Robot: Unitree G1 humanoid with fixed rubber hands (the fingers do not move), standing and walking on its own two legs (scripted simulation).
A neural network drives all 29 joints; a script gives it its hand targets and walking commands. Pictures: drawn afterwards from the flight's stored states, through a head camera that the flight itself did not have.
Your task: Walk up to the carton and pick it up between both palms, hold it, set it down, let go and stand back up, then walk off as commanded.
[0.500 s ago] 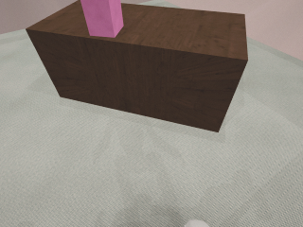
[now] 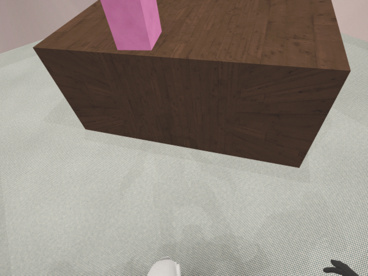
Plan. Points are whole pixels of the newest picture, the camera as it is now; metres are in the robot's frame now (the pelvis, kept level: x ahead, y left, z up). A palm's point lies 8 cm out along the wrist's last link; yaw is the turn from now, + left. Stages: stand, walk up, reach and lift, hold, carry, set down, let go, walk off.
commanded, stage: walk up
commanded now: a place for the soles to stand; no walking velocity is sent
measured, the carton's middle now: (133, 11) +1.21 +0.29 +0.08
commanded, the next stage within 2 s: none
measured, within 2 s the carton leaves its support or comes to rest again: neither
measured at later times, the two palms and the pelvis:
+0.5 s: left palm (54, 222) +0.27 +0.39 -0.07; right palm (313, 259) +0.18 -0.24 -0.13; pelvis +0.16 +0.06 -0.01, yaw -8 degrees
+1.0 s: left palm (36, 175) +0.43 +0.52 -0.09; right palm (251, 207) +0.30 -0.12 -0.10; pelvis +0.30 +0.21 -0.01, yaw -12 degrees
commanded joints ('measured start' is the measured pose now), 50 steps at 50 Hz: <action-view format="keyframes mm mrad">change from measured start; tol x32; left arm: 1 -128 241 55 -44 30 -34 37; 22 295 413 133 47 32 -42 74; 50 -22 284 54 14 -7 -4 77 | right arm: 1 311 -269 -180 29 -24 -44 -18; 50 83 -208 -133 -129 -22 -28 -61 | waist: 1 -196 4 -165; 17 -62 96 47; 22 131 -428 -138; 37 -33 -345 -52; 40 -235 274 -67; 50 -79 26 159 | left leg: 1 706 -36 -50 -313 20 -31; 3 565 280 -654 -769 -595 76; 16 334 150 -25 -567 -259 219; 25 -282 -34 -120 463 -160 5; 38 284 -28 -49 -63 17 -3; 42 341 244 -660 -750 -664 41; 50 429 140 -162 -549 45 52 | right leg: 1 -377 -26 41 338 55 -74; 4 -597 59 130 737 -67 -25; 19 18 49 -110 -42 231 -25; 22 456 -237 664 -333 -175 -197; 37 -136 -225 394 -122 -144 -223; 41 -780 128 115 792 -216 -42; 50 -549 10 86 428 67 -2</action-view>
